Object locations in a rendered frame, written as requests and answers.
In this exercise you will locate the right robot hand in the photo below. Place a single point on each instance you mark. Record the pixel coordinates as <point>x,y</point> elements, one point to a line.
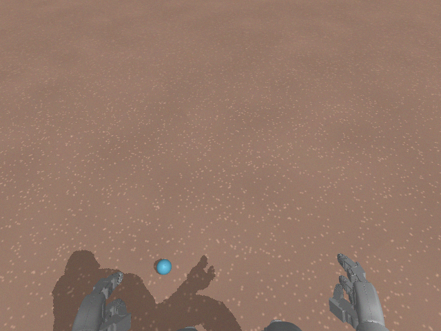
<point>364,305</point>

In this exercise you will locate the ball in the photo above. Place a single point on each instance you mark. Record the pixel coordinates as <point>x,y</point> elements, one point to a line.
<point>164,266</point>

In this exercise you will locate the left robot hand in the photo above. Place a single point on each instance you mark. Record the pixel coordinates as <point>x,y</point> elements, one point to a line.
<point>95,315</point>

